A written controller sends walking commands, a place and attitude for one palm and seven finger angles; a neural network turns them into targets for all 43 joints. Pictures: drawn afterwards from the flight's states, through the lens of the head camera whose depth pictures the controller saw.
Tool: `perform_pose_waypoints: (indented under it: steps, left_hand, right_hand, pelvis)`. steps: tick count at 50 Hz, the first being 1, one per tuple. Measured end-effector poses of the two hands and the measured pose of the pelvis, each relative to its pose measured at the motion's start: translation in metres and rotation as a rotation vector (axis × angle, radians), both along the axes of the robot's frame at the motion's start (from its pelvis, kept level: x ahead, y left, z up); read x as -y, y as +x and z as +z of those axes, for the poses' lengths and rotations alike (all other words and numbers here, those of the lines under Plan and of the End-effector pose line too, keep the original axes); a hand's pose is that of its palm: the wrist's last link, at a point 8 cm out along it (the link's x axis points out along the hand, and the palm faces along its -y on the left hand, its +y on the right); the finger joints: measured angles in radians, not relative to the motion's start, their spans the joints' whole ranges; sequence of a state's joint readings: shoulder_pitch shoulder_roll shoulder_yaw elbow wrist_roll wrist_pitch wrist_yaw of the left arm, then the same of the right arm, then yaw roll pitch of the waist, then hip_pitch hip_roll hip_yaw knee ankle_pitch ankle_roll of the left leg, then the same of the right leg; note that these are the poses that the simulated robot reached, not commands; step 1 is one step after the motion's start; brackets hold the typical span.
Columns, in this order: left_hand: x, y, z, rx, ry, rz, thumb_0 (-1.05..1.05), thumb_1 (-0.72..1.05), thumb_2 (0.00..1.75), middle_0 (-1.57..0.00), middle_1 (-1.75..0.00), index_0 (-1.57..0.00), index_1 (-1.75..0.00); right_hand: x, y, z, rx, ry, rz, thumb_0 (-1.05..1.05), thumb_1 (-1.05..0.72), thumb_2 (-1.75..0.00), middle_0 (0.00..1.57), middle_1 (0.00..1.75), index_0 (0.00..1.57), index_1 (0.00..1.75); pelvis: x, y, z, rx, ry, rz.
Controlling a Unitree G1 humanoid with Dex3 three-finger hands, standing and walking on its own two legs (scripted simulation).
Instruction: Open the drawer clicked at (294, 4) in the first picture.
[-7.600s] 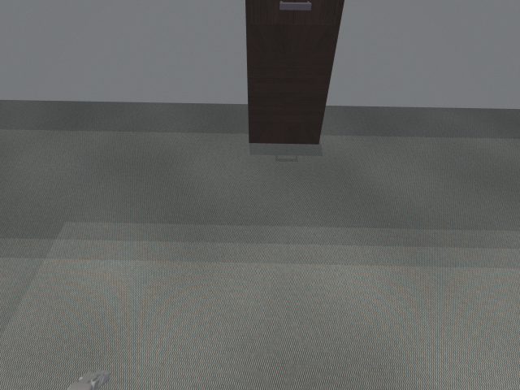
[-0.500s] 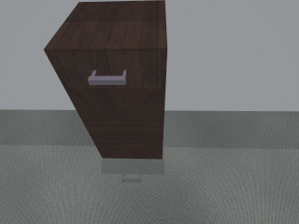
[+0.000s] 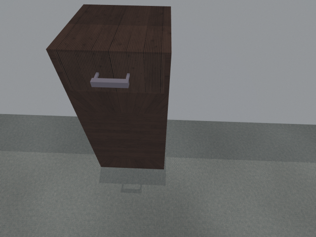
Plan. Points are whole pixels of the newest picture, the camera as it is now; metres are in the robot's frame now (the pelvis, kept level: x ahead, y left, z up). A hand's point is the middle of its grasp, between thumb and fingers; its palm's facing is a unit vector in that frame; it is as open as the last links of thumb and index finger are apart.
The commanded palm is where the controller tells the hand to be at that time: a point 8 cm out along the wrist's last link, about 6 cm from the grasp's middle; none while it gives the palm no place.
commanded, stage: look again from close up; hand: left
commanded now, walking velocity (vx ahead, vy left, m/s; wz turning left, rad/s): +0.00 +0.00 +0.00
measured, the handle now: (111, 79) +0.64 +0.21 +0.03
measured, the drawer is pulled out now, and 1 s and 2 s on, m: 0.00 0.00 0.00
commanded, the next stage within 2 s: shuffle to correct the standing spot in 0.64 s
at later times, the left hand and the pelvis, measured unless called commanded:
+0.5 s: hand out of the picture +0.05 +0.23 -0.17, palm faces +0.06 -0.97 -0.24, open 7.4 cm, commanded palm none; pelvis -0.01 +0.03 -0.01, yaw +1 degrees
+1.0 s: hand out of the picture -0.07 +0.21 -0.18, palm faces +0.06 -0.98 -0.17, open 7.4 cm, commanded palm none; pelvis -0.02 +0.04 -0.01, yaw +1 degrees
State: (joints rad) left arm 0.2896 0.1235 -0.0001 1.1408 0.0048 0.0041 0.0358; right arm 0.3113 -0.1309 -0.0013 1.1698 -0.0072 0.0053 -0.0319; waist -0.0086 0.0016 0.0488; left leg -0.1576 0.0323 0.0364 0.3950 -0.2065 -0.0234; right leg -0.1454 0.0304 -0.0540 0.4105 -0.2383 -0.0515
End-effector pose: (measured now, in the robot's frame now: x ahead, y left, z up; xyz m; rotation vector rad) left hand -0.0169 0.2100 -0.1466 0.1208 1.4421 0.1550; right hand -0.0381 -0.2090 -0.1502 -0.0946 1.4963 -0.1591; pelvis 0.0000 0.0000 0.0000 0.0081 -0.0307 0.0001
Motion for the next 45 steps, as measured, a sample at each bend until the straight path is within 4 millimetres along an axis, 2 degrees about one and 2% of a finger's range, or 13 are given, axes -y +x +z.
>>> perform_pose_waypoints:
  steps: [5,8,17,22,26,33,40,45]
  left_hand:
    - [0.006,-0.008,-0.001,-0.018,-0.015,0.008,0.00,0.91,0.90,-0.20,-0.30,-0.20,-0.30]
    - [0.002,-0.006,-0.003,0.003,-0.015,-0.018,0.00,0.91,0.90,-0.20,-0.30,-0.20,-0.30]
    - [-0.038,0.029,-0.003,0.152,0.049,-0.007,0.00,0.91,0.90,-0.20,-0.30,-0.20,-0.30]
    - [-0.059,0.048,0.002,0.226,0.074,-0.021,0.00,0.91,0.90,-0.20,-0.30,-0.20,-0.30]
    - [-0.069,0.052,0.006,0.255,0.081,-0.032,0.00,0.91,0.90,-0.20,-0.30,-0.20,-0.30]
    - [-0.075,0.031,0.006,0.219,0.071,-0.037,0.00,0.91,0.90,-0.20,-0.30,-0.20,-0.30]
    - [-0.070,-0.009,-0.001,0.123,0.038,-0.021,0.00,0.91,0.90,-0.20,-0.30,-0.20,-0.30]
    - [-0.063,-0.038,-0.004,0.042,0.011,-0.002,0.00,0.91,0.90,-0.20,-0.30,-0.20,-0.30]
  right_hand:
    - [-0.002,0.003,0.001,0.005,0.001,0.002,0.00,-0.91,-0.90,0.20,0.30,0.19,0.30]
    - [0.000,0.012,0.000,0.042,-0.001,0.022,0.00,-0.91,-0.90,0.20,0.30,0.19,0.30]
    - [0.013,0.061,0.004,0.214,-0.084,0.056,0.00,-0.91,-0.90,0.20,0.30,0.19,0.30]
    - [0.009,0.083,0.011,0.298,-0.100,0.079,0.00,-0.91,-0.90,0.20,0.30,0.19,0.30]
    - [0.000,0.090,0.014,0.329,-0.092,0.099,0.00,-0.91,-0.90,0.20,0.30,0.19,0.30]
    - [-0.018,0.074,0.013,0.302,-0.061,0.109,0.00,-0.91,-0.90,0.20,0.30,0.20,0.30]
    - [-0.028,0.037,0.008,0.209,-0.047,0.087,0.00,-0.91,-0.90,0.20,0.30,0.20,0.30]
    - [-0.029,0.008,0.006,0.127,-0.045,0.058,0.00,-0.91,-0.90,0.20,0.30,0.20,0.30]
  pelvis:
    - [0.000,0.001,0.000,-0.002,-0.001,0.001]
    - [-0.001,-0.001,-0.003,-0.012,-0.006,0.014]
    - [-0.016,0.004,-0.009,0.002,-0.016,0.025]
    - [-0.025,0.000,-0.009,0.017,-0.016,0.019]
    - [-0.032,-0.007,-0.008,0.022,-0.017,0.019]
    - [-0.042,-0.019,-0.006,0.020,-0.017,0.018]
    - [-0.049,-0.028,-0.004,0.017,-0.017,0.019]
    - [-0.050,-0.027,-0.004,0.011,-0.018,0.021]
